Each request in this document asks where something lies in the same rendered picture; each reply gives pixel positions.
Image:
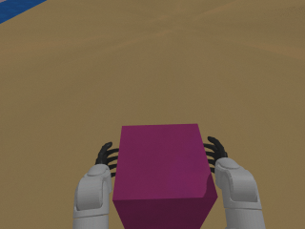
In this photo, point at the robot right forearm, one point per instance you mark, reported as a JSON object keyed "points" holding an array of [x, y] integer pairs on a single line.
{"points": [[240, 195]]}

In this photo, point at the robot left forearm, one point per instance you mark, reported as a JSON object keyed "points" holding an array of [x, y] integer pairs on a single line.
{"points": [[91, 205]]}

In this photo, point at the robot right hand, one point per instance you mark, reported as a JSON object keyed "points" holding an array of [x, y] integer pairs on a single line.
{"points": [[218, 151]]}

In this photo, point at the robot left hand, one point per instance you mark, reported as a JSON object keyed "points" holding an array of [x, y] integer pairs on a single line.
{"points": [[103, 158]]}

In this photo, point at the carton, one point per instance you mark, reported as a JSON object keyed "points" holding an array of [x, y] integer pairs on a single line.
{"points": [[163, 178]]}

